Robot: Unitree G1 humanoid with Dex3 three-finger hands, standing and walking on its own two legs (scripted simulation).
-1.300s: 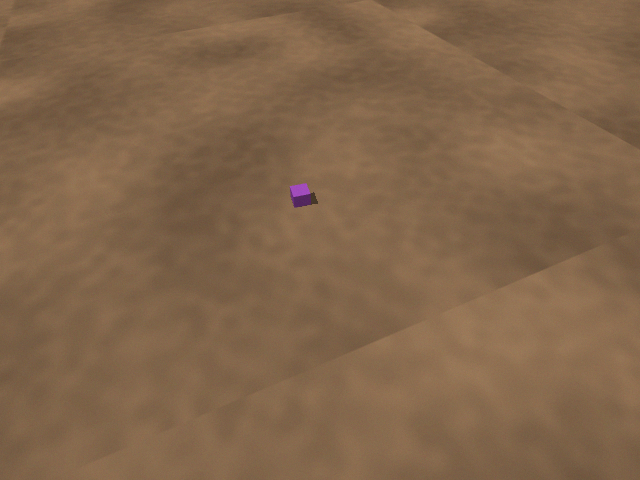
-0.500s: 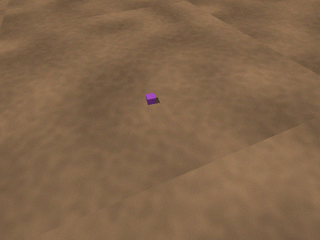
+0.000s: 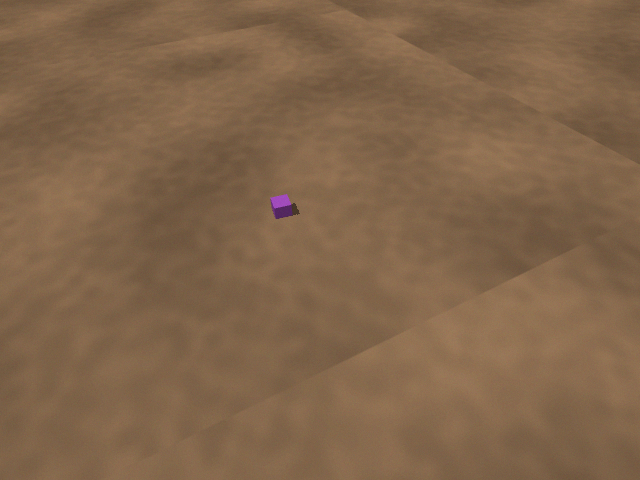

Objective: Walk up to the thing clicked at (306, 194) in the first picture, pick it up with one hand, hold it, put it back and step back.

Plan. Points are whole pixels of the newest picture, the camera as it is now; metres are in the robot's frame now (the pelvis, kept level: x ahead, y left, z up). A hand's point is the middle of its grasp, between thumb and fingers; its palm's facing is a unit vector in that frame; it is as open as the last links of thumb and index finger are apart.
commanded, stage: walk up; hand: left
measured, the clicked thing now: (281, 206) +1.48 +0.22 -0.74
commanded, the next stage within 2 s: none
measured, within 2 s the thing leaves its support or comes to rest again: neither
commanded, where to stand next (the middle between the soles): +1.09 -0.01 m, yaw -1 degrees
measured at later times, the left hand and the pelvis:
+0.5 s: hand (181, 474) +0.20 +0.22 -0.14, palm faces +0.05 -0.93 -0.37, open 7.4 cm; pelvis +0.19 -0.06 +0.00, yaw +1 degrees
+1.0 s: hand (220, 272) +0.57 +0.23 -0.14, palm faces -0.07 -0.92 -0.40, open 7.4 cm; pelvis +0.46 -0.05 -0.02, yaw -1 degrees
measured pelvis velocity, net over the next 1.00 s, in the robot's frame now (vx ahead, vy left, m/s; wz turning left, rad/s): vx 0.46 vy -0.05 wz -0.01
